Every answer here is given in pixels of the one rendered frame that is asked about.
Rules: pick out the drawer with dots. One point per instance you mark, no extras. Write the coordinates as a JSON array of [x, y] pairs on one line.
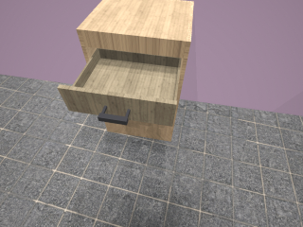
[[146, 84]]

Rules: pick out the cabinet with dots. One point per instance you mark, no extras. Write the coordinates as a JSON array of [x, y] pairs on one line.
[[154, 27]]

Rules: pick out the handle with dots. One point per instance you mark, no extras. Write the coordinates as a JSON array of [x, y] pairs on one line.
[[112, 118]]

